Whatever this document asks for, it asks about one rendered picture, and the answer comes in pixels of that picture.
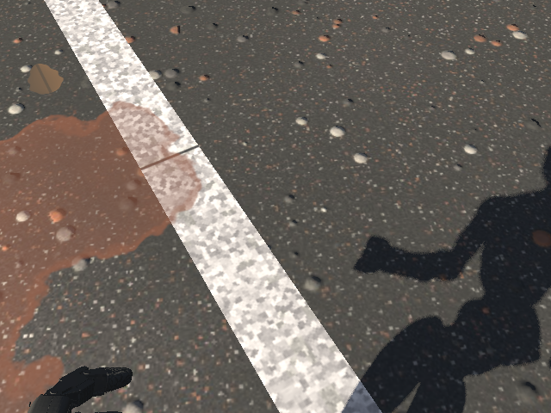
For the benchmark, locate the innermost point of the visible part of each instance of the robot left hand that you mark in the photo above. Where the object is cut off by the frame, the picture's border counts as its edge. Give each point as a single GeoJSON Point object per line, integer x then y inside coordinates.
{"type": "Point", "coordinates": [78, 387]}

